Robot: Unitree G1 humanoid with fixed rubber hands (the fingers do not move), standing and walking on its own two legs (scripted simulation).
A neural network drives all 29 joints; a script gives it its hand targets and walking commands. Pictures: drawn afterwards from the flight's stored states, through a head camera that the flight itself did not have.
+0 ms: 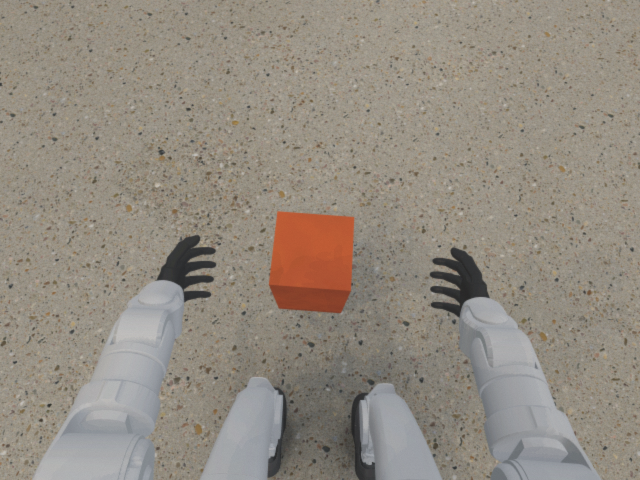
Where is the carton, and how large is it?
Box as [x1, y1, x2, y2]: [269, 211, 353, 312]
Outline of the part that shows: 277,211 269,285 278,307 340,312 350,291 353,217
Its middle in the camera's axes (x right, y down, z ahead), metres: -0.01 +0.06 +1.00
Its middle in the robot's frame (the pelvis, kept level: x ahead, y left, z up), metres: +0.51 +0.02 -0.55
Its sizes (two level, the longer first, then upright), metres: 0.176 0.172 0.288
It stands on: the floor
